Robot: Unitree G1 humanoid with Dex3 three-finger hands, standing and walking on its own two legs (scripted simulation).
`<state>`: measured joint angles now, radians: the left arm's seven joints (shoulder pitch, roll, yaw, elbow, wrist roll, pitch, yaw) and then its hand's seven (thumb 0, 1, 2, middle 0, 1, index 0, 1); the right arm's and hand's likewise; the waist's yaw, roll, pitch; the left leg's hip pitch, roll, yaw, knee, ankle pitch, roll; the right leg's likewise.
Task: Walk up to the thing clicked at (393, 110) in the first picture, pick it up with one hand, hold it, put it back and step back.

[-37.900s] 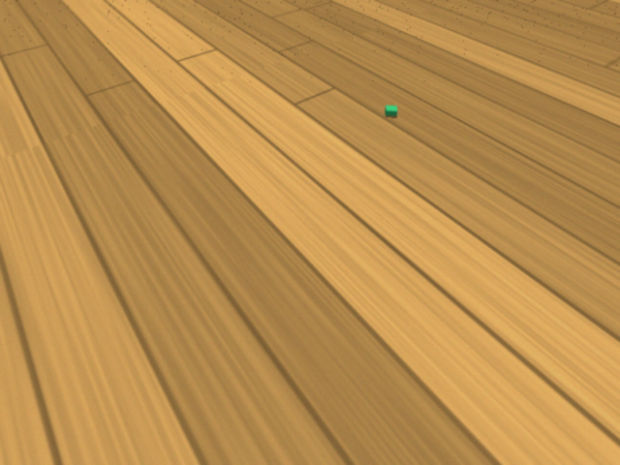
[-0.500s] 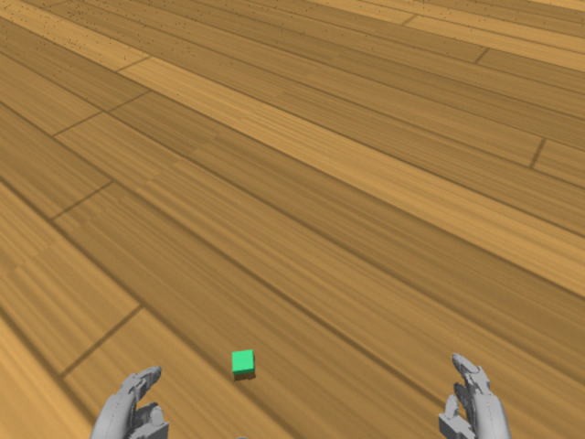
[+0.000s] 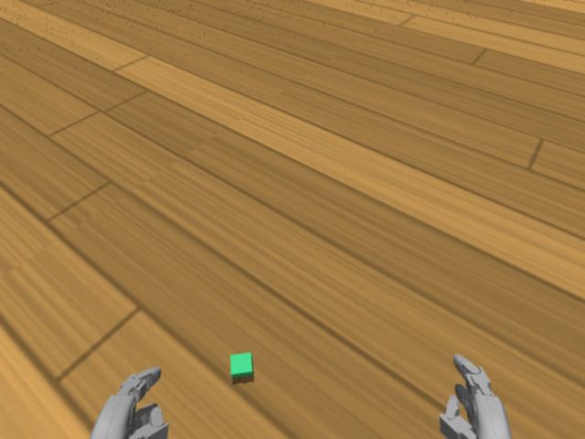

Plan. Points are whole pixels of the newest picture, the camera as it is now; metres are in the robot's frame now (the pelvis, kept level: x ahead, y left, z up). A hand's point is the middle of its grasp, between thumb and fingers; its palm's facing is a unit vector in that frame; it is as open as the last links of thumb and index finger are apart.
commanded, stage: home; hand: left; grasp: from above
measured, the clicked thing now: (241, 364) +0.47 +0.17 -0.70
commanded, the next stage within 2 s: stand in 0.22 s
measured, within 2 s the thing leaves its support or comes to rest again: neither
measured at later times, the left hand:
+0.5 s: hand out of the picture +0.14 +0.22 -0.09, palm faces +0.02 -0.94 -0.33, open 7.4 cm
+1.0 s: hand out of the picture +0.02 +0.23 -0.10, palm faces +0.05 -0.94 -0.33, open 7.4 cm
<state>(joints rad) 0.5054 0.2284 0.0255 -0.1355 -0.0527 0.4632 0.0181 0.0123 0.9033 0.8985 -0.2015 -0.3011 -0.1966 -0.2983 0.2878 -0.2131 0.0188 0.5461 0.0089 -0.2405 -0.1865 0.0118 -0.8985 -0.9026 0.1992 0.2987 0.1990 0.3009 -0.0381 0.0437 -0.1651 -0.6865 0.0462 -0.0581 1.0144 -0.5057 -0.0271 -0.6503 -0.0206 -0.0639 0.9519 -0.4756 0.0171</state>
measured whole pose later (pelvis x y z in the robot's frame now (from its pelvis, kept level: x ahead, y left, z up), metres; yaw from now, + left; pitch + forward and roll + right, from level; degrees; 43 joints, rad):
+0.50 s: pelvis -0.01 +0.00 +0.02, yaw +0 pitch +2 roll +0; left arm 0.23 0.29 0.02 0.51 0.05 0.12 0.03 0.01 0.90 0.90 -0.20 -0.30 -0.20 -0.30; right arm 0.18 -0.28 -0.02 0.80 -0.07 -0.06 -0.02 0.01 -0.90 -0.90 0.20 0.30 0.20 0.30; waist 0.03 -0.01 0.01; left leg -0.47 0.01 -0.02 0.85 -0.42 -0.01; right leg -0.47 -0.06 -0.03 0.85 -0.42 0.02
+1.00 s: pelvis -0.01 +0.00 +0.06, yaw +1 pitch -4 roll +0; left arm 0.20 0.28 0.03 1.09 0.03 0.02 0.03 0.01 0.90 0.90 -0.20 -0.30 -0.20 -0.30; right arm 0.17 -0.28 -0.03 1.07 -0.03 0.00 -0.02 0.00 -0.90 -0.90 0.20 0.30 0.20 0.30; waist 0.02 0.02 0.07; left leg -0.15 0.01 -0.04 0.45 -0.23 -0.02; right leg -0.13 -0.05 -0.06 0.43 -0.23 0.02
